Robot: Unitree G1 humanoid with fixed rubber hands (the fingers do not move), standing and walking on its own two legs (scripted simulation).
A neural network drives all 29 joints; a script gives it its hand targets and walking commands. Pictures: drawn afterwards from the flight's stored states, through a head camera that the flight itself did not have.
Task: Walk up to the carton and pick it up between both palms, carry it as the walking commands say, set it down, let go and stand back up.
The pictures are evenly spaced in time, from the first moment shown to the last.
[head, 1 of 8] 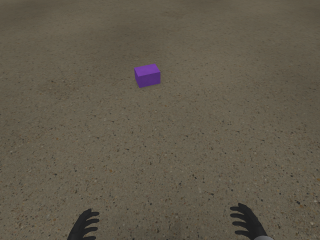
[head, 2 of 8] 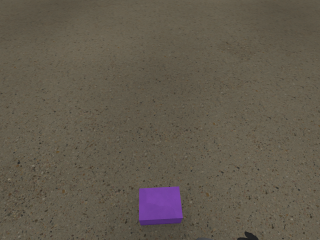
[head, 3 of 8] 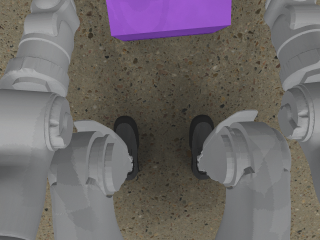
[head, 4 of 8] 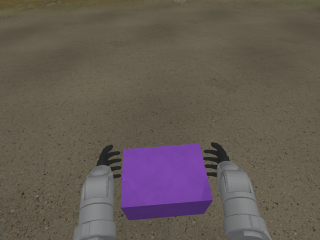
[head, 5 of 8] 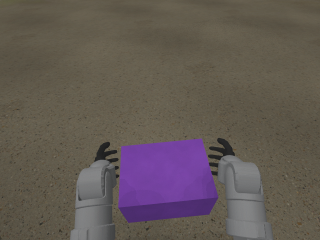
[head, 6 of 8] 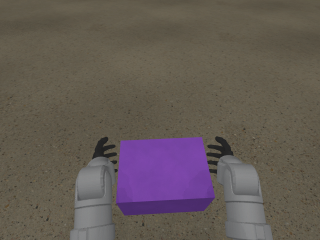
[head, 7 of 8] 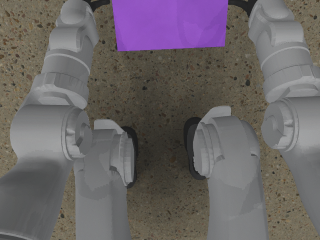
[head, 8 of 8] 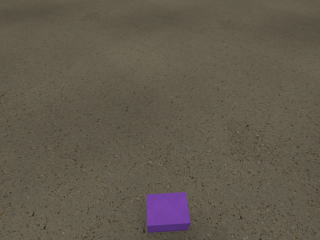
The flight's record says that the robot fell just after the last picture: no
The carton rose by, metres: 0.70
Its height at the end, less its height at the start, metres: +0.00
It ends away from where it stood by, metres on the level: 1.12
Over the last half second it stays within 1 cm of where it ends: yes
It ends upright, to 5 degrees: yes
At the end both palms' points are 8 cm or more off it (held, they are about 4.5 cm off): yes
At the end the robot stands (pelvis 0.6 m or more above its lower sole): yes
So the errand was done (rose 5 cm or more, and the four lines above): yes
